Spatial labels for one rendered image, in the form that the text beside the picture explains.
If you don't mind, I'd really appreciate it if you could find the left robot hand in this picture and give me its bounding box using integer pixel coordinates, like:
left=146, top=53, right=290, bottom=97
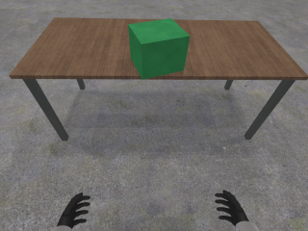
left=57, top=192, right=90, bottom=229

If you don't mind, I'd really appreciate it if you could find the carton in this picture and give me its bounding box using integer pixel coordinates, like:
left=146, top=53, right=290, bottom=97
left=128, top=18, right=190, bottom=80

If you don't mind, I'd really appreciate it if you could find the right robot hand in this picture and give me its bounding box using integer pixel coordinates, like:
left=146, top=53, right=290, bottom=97
left=215, top=190, right=249, bottom=227

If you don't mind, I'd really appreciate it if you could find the table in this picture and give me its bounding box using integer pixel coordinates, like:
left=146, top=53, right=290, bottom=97
left=9, top=17, right=308, bottom=141

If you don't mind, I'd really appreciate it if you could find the robot right forearm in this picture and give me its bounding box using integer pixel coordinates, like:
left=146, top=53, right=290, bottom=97
left=235, top=220, right=259, bottom=231

